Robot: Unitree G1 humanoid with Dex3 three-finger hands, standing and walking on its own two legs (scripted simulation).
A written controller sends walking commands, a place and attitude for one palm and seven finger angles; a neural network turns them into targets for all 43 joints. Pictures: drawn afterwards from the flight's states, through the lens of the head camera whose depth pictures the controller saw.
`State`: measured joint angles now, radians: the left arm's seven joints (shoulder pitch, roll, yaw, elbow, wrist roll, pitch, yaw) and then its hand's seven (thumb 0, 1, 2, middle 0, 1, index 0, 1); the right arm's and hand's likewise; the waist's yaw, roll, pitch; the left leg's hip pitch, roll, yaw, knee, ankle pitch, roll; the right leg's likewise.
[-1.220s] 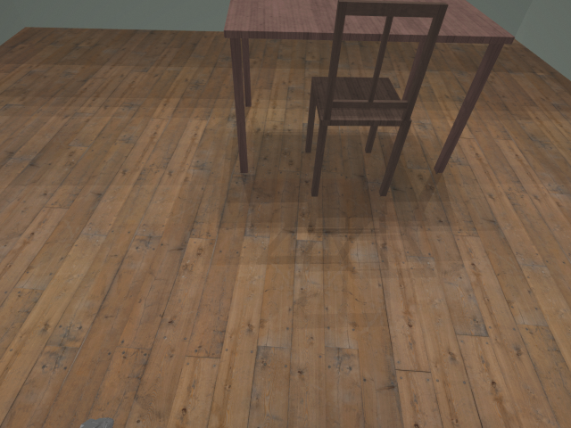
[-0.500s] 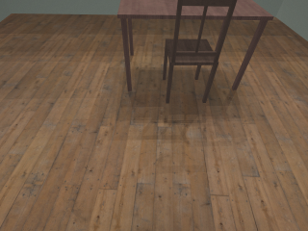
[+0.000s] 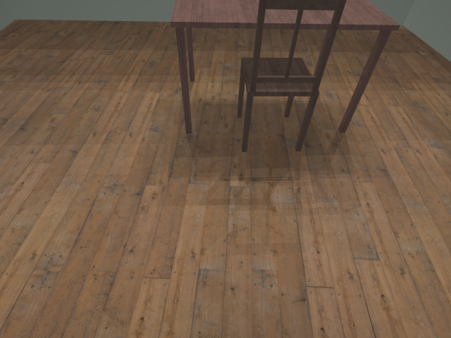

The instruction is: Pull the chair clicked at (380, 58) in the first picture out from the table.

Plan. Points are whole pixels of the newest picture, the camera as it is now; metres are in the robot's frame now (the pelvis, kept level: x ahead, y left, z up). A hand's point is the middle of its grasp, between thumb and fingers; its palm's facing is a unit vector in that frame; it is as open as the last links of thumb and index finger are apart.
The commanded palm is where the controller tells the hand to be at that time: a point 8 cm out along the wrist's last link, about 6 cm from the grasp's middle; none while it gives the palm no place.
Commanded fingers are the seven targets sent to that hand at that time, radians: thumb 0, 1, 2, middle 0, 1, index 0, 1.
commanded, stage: look at it before walking up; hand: left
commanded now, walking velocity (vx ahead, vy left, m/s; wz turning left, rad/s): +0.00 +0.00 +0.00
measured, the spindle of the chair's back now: (293, 45) +1.40 -0.25 -0.08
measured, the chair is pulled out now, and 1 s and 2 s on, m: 0.00 0.00 0.00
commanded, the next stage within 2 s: walk to a spot facing it in 0.22 s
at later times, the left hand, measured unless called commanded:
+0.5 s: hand out of the picture +0.06 +0.24 -0.17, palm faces -0.06 -0.95 -0.32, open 7.4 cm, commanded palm none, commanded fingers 0.00 0.90 0.90 -0.20 -0.30 -0.20 -0.30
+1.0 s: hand out of the picture +0.05 +0.15 -0.16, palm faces -0.23 -0.95 -0.20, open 7.4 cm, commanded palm none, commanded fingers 0.00 0.90 0.90 -0.20 -0.30 -0.20 -0.30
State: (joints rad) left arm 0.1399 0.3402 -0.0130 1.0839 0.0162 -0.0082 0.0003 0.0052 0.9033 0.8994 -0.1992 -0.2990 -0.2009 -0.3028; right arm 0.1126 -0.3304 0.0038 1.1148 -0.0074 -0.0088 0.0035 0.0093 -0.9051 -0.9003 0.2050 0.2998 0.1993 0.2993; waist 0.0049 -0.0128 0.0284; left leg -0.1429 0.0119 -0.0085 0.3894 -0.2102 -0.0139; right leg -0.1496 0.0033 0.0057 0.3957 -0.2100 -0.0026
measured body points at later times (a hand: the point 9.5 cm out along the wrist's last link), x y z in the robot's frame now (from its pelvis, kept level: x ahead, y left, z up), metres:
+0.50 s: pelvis +0.00 +0.00 +0.00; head +0.01 +0.00 +0.45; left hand +0.07 +0.29 -0.14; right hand +0.08 -0.29 -0.14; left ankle +0.00 +0.13 -0.74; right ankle +0.00 -0.12 -0.74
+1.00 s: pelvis +0.05 -0.04 +0.00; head +0.08 -0.05 +0.45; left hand +0.07 +0.20 -0.14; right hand +0.07 -0.31 -0.14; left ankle +0.13 +0.11 -0.66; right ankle -0.02 -0.11 -0.74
